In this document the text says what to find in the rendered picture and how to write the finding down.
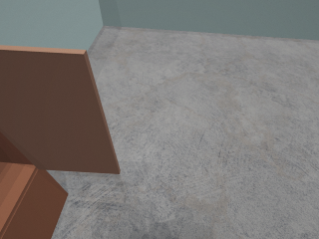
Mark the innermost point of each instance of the cupboard door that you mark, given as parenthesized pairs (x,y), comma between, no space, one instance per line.
(51,110)

